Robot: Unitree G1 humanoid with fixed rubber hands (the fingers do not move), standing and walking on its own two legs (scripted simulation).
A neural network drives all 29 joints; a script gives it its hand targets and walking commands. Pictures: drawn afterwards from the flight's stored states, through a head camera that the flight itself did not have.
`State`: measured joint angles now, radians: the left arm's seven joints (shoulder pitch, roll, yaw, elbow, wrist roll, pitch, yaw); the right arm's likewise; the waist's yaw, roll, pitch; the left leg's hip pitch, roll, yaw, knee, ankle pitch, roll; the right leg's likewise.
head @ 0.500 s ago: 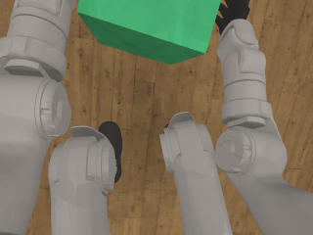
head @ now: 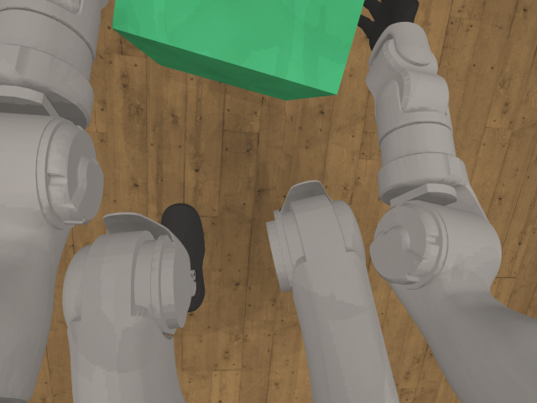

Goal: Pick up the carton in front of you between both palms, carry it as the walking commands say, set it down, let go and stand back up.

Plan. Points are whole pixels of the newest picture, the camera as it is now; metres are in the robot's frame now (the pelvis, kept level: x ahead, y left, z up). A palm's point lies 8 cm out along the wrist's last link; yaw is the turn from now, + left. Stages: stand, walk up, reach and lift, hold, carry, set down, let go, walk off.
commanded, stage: set down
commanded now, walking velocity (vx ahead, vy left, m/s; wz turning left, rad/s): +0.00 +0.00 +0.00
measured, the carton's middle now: out of the picture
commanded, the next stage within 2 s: let go in 1.28 s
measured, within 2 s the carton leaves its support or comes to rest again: neither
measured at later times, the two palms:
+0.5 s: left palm out of the picture +0.62 +0.14 -0.11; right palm out of the picture +0.53 -0.22 -0.09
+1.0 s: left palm out of the picture +0.63 +0.14 +0.06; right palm out of the picture +0.52 -0.24 +0.06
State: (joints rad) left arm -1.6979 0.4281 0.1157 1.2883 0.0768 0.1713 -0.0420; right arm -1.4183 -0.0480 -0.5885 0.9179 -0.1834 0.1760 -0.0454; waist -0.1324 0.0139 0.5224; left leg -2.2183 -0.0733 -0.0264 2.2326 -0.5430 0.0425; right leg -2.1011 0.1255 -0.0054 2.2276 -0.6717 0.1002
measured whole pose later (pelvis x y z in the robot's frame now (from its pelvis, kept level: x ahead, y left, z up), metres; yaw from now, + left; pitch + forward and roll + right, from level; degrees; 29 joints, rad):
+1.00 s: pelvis +0.02 +0.00 +0.17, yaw -1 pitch +46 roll -4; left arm -1.53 0.50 0.10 1.08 0.06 0.27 -0.07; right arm -1.20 -0.11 -0.42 0.67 0.06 0.28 -0.16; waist -0.17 0.02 0.09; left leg -1.97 -0.03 -0.04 1.61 -0.44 0.02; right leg -1.91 0.07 -0.01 1.60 -0.49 0.03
